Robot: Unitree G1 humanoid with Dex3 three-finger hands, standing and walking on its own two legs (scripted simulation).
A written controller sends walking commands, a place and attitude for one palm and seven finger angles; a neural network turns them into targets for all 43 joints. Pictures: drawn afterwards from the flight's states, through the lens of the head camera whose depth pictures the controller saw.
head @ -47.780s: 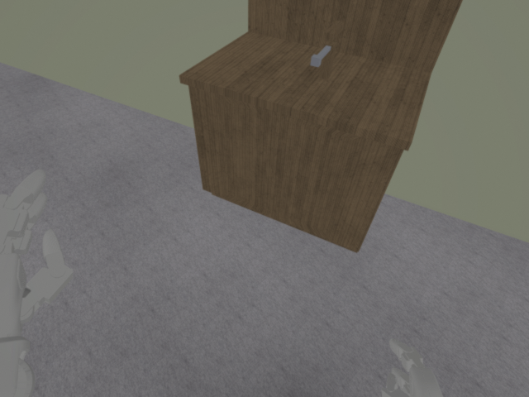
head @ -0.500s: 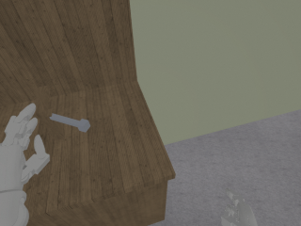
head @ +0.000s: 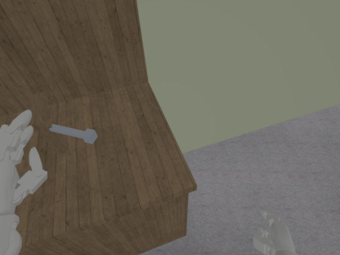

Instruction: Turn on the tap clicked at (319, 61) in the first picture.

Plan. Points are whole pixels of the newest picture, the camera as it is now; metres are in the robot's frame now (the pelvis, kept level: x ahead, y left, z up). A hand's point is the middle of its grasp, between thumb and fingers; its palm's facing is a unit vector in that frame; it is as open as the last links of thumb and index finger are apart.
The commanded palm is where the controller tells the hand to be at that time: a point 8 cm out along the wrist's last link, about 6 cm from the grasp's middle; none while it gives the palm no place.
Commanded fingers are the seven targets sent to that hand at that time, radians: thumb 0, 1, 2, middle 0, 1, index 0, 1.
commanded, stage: step back with the hand held close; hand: left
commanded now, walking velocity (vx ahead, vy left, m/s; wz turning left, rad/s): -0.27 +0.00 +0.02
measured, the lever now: (89, 136) +0.39 +0.26 +0.05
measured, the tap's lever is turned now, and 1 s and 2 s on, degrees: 54 54 54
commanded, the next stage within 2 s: stop stepping back and stand still in 1.18 s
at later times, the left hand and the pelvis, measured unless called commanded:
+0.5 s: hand (5, 223) +0.13 +0.27 +0.16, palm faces +0.40 -0.82 -0.42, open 7.4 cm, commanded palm +0.08 +0.30 +0.18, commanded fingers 0.00 0.90 0.90 -0.20 -0.30 -0.20 -0.30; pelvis -0.07 +0.02 -0.01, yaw +1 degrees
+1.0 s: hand out of the picture +0.07 +0.26 +0.17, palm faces +0.46 -0.79 -0.40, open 7.4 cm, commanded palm +0.02 +0.29 +0.18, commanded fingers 0.00 0.90 0.90 -0.20 -0.30 -0.20 -0.30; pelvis -0.13 +0.01 -0.02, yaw +2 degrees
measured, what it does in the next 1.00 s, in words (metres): walks backwards: right foot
